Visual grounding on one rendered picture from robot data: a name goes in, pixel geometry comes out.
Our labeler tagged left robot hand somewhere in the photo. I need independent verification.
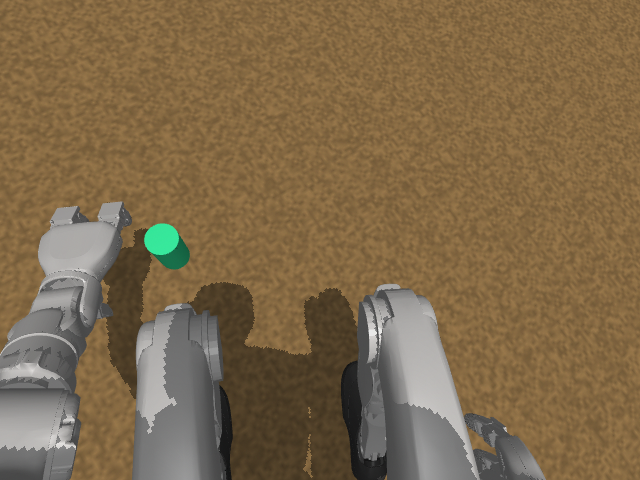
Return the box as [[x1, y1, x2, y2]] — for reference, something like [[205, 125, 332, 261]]
[[38, 201, 132, 319]]

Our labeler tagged right robot hand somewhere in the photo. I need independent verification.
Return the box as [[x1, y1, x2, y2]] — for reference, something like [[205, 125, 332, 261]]
[[464, 413, 546, 480]]

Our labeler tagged can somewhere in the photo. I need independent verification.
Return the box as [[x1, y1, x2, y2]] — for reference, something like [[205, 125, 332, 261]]
[[144, 223, 190, 270]]

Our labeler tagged left robot arm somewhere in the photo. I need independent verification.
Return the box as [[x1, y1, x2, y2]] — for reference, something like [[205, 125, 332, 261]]
[[0, 271, 102, 480]]

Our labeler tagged right robot foot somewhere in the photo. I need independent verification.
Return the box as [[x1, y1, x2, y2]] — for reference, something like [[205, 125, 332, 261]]
[[341, 361, 387, 480]]

